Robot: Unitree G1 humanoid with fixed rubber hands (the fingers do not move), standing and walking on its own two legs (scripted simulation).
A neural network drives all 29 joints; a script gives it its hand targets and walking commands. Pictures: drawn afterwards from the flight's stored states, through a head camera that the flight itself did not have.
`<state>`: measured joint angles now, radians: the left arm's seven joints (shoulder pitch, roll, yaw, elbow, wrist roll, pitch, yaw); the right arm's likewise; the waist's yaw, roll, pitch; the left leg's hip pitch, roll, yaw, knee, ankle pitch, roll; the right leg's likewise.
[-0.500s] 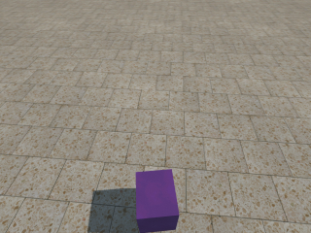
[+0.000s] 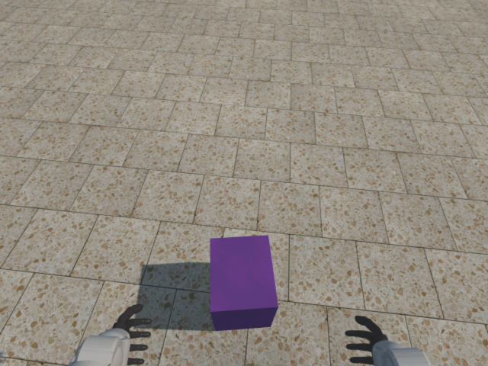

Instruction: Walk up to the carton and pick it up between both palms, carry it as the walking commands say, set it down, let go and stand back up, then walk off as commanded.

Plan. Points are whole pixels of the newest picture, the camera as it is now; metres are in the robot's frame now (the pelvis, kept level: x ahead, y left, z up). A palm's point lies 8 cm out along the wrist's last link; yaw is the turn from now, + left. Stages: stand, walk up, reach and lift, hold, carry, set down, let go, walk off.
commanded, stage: reach and lift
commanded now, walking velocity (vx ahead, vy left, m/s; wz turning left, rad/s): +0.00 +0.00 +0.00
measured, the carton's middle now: (241, 284) +0.48 +0.02 -0.61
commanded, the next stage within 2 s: none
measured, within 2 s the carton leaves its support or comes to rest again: neither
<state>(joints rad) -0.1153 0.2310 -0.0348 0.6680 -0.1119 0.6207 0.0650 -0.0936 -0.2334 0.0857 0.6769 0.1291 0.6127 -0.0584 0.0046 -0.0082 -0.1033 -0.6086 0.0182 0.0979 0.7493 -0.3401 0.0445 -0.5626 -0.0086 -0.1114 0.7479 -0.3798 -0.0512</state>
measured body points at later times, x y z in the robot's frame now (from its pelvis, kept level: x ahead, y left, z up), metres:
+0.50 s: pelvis -0.06 +0.00 -0.03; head +0.06 +0.00 +0.40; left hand +0.16 +0.21 -0.15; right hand +0.17 -0.20 -0.15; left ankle +0.01 +0.10 -0.71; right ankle -0.02 -0.10 -0.71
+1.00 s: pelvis -0.09 +0.00 -0.06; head +0.12 +0.00 +0.33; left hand +0.30 +0.20 -0.17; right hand +0.32 -0.18 -0.17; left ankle +0.01 +0.10 -0.71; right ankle -0.02 -0.10 -0.71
